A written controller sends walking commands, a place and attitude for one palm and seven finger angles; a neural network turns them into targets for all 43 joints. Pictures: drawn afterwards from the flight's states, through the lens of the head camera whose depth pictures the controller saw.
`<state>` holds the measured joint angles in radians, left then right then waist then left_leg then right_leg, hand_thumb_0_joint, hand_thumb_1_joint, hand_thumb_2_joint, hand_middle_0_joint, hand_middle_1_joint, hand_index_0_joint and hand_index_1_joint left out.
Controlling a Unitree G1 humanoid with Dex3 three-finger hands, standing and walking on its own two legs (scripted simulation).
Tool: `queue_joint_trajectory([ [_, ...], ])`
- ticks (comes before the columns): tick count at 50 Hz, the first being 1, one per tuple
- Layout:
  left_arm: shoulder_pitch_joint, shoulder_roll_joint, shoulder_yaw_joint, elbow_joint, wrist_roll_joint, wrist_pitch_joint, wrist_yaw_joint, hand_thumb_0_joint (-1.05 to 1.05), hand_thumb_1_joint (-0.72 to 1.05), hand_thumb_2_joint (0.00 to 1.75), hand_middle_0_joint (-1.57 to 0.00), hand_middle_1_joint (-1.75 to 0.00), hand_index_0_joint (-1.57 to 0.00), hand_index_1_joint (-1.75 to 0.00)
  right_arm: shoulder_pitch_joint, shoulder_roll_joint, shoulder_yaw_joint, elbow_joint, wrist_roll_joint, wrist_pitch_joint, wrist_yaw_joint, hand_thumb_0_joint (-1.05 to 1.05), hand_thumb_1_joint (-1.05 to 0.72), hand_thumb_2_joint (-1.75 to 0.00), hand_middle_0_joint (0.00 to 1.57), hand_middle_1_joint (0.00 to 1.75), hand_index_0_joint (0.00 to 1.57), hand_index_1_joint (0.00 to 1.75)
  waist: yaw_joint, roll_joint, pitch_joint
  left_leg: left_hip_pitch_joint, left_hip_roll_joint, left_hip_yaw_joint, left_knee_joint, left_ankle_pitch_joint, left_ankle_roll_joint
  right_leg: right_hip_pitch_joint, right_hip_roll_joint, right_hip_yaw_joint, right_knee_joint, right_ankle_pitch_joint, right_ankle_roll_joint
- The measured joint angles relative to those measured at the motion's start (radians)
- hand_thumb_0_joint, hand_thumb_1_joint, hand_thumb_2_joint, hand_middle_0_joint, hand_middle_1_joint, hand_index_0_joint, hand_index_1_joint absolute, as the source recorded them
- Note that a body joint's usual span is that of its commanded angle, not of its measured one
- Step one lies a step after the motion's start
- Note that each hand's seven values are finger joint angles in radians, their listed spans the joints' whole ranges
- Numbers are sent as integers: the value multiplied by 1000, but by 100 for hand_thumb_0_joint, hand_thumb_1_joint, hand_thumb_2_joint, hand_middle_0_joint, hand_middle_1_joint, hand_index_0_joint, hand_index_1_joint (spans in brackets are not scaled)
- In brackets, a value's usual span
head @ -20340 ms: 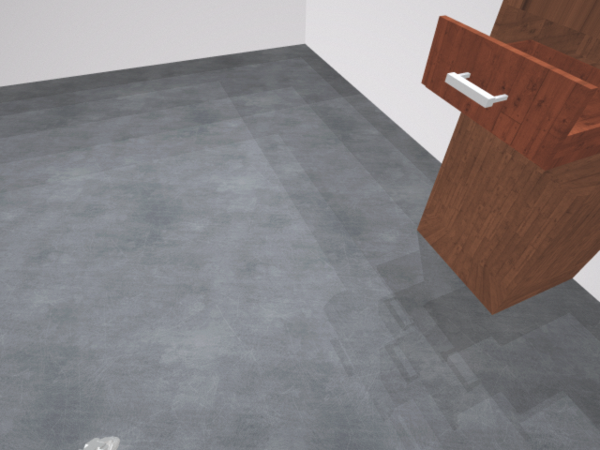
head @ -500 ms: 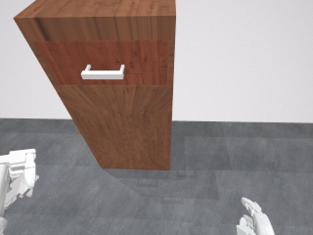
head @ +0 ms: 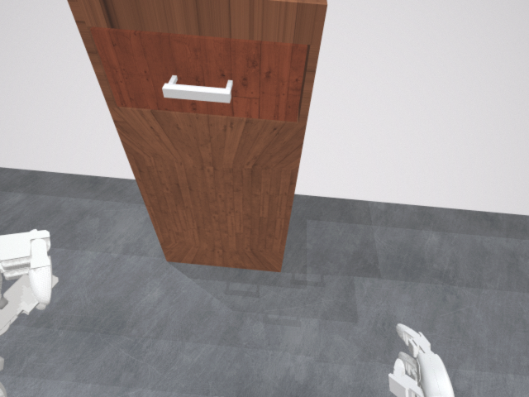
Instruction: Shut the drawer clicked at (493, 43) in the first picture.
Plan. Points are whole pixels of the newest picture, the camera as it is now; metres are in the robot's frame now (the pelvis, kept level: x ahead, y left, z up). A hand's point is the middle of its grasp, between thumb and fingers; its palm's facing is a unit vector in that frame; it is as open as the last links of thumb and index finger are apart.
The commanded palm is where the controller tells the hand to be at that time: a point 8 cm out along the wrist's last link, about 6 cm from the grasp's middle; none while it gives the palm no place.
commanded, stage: step back with the hand held close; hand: left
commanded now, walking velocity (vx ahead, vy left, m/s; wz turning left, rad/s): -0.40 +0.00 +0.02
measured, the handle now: (199, 87) +0.68 +0.19 +0.10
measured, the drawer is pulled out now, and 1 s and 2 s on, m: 0.00 0.00 0.00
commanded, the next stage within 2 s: stop stepping back and stand still in 0.58 s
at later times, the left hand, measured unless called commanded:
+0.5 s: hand (29, 387) +0.10 +0.19 +0.20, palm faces +0.29 -0.79 -0.55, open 3.2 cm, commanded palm +0.05 +0.24 +0.19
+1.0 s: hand out of the picture -0.04 +0.21 +0.20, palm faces +0.44 -0.79 -0.44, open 3.2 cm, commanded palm -0.09 +0.24 +0.19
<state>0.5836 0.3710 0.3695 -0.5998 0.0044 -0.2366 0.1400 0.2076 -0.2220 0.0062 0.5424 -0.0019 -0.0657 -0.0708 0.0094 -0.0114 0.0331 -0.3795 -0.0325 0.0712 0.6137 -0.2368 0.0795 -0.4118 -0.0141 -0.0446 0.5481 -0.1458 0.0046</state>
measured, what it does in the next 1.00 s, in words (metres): walks backwards: right foot, then left foot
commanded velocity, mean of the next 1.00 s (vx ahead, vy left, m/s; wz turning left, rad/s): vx -0.16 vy -0.01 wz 0.00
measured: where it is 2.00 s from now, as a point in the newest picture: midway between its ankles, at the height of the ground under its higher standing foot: outside the picture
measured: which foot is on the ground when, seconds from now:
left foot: down 0.00-0.40, up 0.42-0.62, down 0.64-0.88, up 0.90-1.00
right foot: down 0.00-0.00, up 0.02-0.12, down 0.14-0.66, up 0.68-0.80, down 0.82-1.00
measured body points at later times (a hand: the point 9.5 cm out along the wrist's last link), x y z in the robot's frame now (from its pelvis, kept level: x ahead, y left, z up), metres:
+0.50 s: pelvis -0.08 -0.04 +0.01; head -0.07 -0.03 +0.46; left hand +0.08 +0.23 +0.23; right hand +0.11 -0.27 -0.06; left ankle -0.04 +0.07 -0.68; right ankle -0.08 -0.13 -0.72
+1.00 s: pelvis -0.21 -0.04 +0.02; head -0.24 -0.04 +0.47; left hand -0.07 +0.25 +0.22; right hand -0.07 -0.27 -0.08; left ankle -0.21 +0.09 -0.69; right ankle -0.18 -0.12 -0.72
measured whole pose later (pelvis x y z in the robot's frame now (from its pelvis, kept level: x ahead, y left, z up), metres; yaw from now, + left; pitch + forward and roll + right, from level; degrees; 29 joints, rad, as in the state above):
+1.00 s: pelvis -0.21 -0.04 +0.02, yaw +1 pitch +0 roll +2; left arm 0.61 0.39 0.38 -0.54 -0.03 -0.21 0.15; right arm 0.27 -0.19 0.02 0.66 0.00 -0.08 -0.07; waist 0.01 -0.03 -0.08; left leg -0.37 0.00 0.03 0.76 -0.38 0.01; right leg -0.28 0.03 -0.01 0.49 -0.22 -0.07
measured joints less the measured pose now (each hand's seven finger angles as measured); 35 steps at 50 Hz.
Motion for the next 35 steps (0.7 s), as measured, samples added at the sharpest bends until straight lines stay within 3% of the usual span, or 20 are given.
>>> queue_joint_trajectory([
  [4,-6,29,15,1,25,-20,-2,2,89,89,-140,-160,-140,-160,41,8,-10,14,-5,-15,-6,1,-90,-90,20,30,20,30,-29,9,-10,-12,-6,-40,-9,18,7,19,45,52,160,-68,19],
  [6,5,39,36,4,29,-29,-3,2,89,89,-141,-160,-141,-160,62,14,-14,23,-4,-19,-5,1,-90,-90,20,30,20,30,-28,20,-40,-30,0,-57,-22,28,4,71,69,64,191,-126,20],
  [9,34,45,81,-2,13,-51,-1,2,89,89,-140,-160,-140,-160,53,26,-10,35,-7,-32,1,1,-90,-90,20,30,20,30,-9,10,-60,-72,13,-44,-42,50,-6,151,73,80,88,-196,10],
  [13,7,41,63,-4,-12,-58,-16,2,89,89,-140,-160,-140,-160,-37,33,-3,51,-13,-51,13,1,-90,-90,20,30,20,30,14,-16,14,-92,26,-10,-100,114,-21,151,72,101,-15,-201,-13],
  [17,9,60,6,-34,-29,-34,-38,2,89,89,-140,-160,-140,-160,-101,34,-1,44,-13,-52,30,1,-90,-90,20,30,20,30,3,-7,59,-79,39,-5,-157,182,-31,123,84,105,5,-174,-8],
  [20,69,99,13,-75,-43,-28,-50,2,89,89,-140,-160,-140,-160,-99,35,0,19,-5,-38,35,1,-90,-90,20,30,20,30,-13,17,39,-85,61,-18,-149,197,-45,123,108,93,2,-154,-35],
  [22,106,124,35,-86,-50,-34,-51,2,89,89,-140,-160,-140,-159,-80,38,-6,15,8,-18,31,1,-90,-90,20,30,20,30,-17,17,3,-111,54,-46,-52,69,-63,126,111,88,-10,-139,-48],
  [24,113,126,46,-73,-53,-33,-42,2,89,89,-140,-160,-140,-159,-54,37,-20,34,12,-1,24,1,-90,-90,20,30,20,30,-9,-3,-46,-152,15,-82,169,-81,-81,124,93,92,-36,-119,-52],
  [27,82,94,63,-17,-46,-21,-22,1,88,89,-140,-160,-140,-159,-31,31,-29,57,5,29,4,1,-90,-90,20,30,20,30,4,-40,-94,-125,2,-68,296,-144,-97,116,60,107,-85,-73,-47],
  [30,17,47,48,46,-35,3,-3,1,89,89,-140,-160,-140,-160,-33,8,-24,55,3,37,-19,1,-90,-90,20,30,20,30,1,-42,-85,-16,27,-67,123,-116,-93,84,45,96,-94,-38,-34],
  [32,-17,19,15,57,-31,18,0,1,89,89,-140,-160,-140,-160,-42,-24,-26,40,5,30,-28,1,-90,-90,20,30,20,30,-11,-2,-61,69,64,-78,-79,6,-86,42,57,64,-64,-32,-23],
  [35,-37,36,-16,51,-18,25,-7,2,89,89,-140,-160,-140,-160,-64,1,-39,49,11,16,-21,1,-90,-90,20,30,20,30,-10,-48,-5,57,28,-63,-106,-6,-92,-19,27,85,31,-66,12],
])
